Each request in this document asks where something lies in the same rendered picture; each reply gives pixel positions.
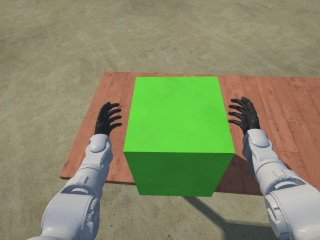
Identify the carton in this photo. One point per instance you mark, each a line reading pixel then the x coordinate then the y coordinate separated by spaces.
pixel 178 140

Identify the left robot upper arm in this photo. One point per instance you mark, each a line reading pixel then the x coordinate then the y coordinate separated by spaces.
pixel 71 217

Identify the robot left hand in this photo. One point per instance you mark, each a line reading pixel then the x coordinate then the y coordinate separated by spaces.
pixel 103 120

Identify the robot right hand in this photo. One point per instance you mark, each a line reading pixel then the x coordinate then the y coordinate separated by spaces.
pixel 249 118

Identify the left robot forearm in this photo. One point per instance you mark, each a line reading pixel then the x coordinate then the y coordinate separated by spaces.
pixel 92 173

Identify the right robot upper arm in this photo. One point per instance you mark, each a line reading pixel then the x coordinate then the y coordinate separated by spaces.
pixel 294 212

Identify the table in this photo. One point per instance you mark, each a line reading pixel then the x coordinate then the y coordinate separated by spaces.
pixel 288 109

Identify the right robot forearm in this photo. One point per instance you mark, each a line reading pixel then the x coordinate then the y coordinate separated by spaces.
pixel 264 164

